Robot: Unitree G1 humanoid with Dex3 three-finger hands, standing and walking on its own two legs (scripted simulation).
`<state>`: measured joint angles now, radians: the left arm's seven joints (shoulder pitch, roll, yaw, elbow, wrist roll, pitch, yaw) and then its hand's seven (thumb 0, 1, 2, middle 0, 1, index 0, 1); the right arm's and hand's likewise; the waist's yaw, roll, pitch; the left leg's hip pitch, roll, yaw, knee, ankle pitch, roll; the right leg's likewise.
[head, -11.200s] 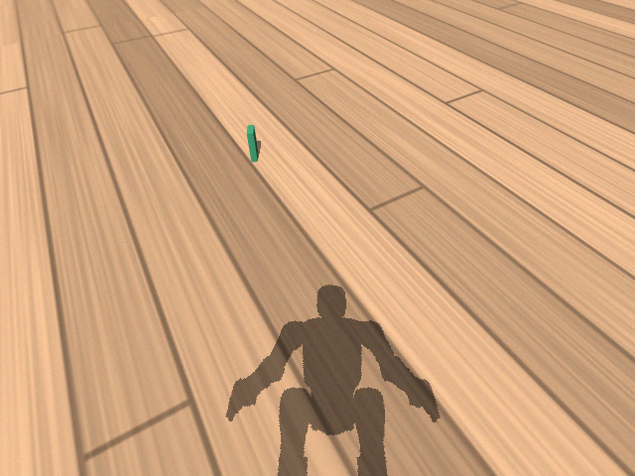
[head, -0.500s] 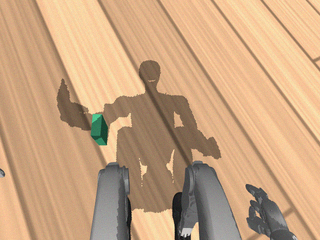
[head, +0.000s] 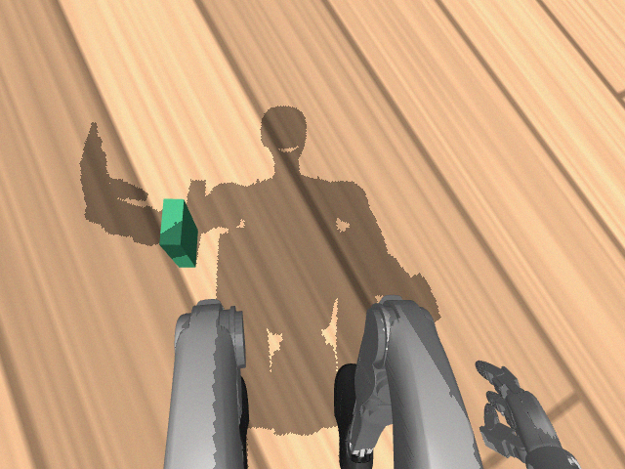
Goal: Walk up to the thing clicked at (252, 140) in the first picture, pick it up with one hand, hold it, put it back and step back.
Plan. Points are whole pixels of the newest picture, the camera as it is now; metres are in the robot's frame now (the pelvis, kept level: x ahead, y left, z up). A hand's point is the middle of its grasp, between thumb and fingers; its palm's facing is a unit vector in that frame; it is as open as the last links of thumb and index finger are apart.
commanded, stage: go down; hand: left
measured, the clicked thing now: (181, 236) +0.47 +0.24 -0.33
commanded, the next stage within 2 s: approach in 0.54 s
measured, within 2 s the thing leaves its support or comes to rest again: neither
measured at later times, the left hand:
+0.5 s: hand out of the picture +0.37 +0.43 -0.02, palm faces +0.22 -0.97 -0.06, open 17.7 cm
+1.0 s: hand (19, 247) +0.39 +0.40 -0.13, palm faces +0.19 -0.98 +0.04, open 17.7 cm
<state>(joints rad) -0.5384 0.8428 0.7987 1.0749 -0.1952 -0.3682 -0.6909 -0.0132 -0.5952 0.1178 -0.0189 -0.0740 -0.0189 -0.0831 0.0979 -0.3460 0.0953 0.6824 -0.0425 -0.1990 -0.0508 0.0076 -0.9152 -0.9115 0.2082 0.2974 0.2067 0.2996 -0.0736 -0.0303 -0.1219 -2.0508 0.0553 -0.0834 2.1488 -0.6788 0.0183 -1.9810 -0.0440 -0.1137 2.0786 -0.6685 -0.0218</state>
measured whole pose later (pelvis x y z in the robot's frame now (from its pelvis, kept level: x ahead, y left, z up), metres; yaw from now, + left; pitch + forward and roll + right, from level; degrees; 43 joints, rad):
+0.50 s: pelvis +0.00 +0.00 -0.02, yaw -1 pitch +32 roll -7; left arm -0.57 0.90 0.83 1.09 -0.21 -0.37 -0.73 -0.01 -0.60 0.11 -0.02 -0.07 -0.02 -0.08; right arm 0.11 -0.36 0.12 0.67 -0.04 -0.20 -0.04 0.01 -0.92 -0.91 0.21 0.30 0.21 0.30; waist -0.09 -0.04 -0.10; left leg -2.12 0.05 -0.09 2.23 -0.68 0.03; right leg -2.04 -0.04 -0.11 2.15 -0.67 -0.02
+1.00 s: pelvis -0.01 +0.00 -0.07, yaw -4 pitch +28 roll -10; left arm -0.63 0.92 0.81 1.28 -0.29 -0.61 -0.76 -0.01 -0.61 0.03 -0.05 -0.08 -0.05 -0.08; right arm 0.03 -0.39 0.20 0.66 -0.10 -0.21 0.00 0.01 -0.92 -0.90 0.21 0.30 0.21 0.30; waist -0.13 -0.11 0.02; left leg -2.21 0.07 -0.14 2.40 -0.69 0.03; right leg -2.12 -0.03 -0.15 2.28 -0.66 -0.01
